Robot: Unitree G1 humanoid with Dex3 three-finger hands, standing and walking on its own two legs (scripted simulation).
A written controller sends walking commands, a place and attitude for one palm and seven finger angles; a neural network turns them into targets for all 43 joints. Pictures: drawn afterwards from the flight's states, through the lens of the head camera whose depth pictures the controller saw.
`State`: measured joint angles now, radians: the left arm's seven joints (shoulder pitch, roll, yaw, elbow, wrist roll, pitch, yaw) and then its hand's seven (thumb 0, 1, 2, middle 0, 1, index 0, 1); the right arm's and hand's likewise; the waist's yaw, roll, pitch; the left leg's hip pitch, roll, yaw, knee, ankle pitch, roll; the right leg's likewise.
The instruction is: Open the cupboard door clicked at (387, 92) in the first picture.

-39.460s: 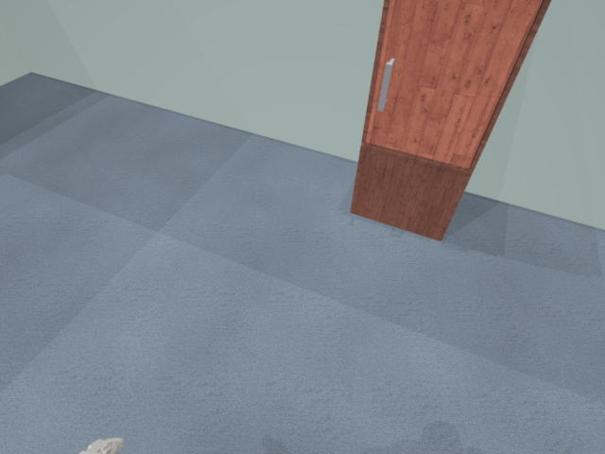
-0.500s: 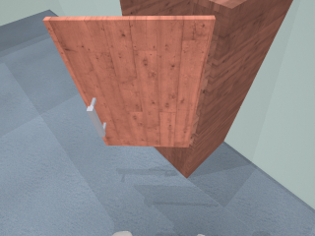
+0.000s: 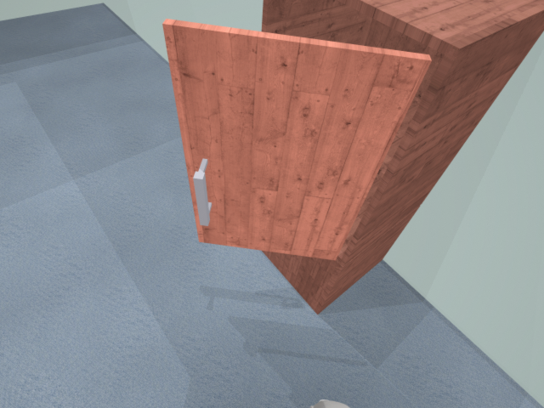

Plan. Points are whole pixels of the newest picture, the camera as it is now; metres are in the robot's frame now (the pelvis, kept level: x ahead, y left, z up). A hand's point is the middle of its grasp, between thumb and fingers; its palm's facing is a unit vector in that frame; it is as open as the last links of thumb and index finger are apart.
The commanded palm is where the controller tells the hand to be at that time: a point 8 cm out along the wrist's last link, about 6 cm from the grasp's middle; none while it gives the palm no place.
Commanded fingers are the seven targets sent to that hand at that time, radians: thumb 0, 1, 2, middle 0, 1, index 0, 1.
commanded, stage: come to a stop and stand still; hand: left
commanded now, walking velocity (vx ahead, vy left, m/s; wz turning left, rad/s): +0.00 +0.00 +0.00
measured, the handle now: (204, 193) +0.53 +0.19 -0.09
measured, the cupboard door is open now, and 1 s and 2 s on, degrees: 45 45 45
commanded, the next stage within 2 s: look again from close up in 0.48 s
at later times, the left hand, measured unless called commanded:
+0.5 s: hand out of the picture -0.02 +0.17 -0.17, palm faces +0.00 -0.98 -0.17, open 7.3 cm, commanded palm none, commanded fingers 0.00 0.90 0.90 -0.20 -0.30 -0.20 -0.30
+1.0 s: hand out of the picture -0.01 +0.20 -0.17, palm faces -0.02 -0.98 -0.19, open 7.4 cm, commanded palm none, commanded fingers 0.00 0.90 0.90 -0.20 -0.30 -0.20 -0.30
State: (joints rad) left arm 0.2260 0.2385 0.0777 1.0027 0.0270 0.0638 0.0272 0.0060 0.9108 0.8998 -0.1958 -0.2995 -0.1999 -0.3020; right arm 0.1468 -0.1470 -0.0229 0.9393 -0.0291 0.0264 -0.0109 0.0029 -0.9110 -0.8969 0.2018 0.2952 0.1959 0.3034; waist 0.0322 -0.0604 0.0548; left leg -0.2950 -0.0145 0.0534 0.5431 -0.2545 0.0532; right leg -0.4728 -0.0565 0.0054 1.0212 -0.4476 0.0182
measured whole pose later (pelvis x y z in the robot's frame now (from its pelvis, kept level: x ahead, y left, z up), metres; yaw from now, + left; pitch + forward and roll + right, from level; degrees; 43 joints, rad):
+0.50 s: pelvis -0.03 +0.01 +0.01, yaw -1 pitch -1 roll +0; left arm 0.27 0.15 0.01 1.10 0.01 0.00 0.04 0.01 0.92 0.90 -0.20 -0.30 -0.20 -0.30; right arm 0.30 -0.15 0.00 1.15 -0.01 0.01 -0.02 0.00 -0.92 -0.90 0.20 0.30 0.20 0.30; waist -0.02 -0.03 0.03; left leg -0.24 -0.03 0.08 0.38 -0.13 0.05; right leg -0.10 0.00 -0.03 0.42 -0.30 -0.01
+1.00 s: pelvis -0.02 +0.03 +0.00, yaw -2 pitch +0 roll +0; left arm 0.31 0.15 -0.01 1.07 0.01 -0.02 0.04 0.00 0.91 0.90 -0.20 -0.30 -0.20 -0.30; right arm 0.27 -0.17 0.01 1.07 -0.01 -0.02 -0.02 0.02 -0.93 -0.90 0.20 0.30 0.20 0.30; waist -0.01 0.00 0.02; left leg -0.29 -0.04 0.11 0.50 -0.21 0.09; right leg -0.15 -0.02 -0.01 0.50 -0.35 0.01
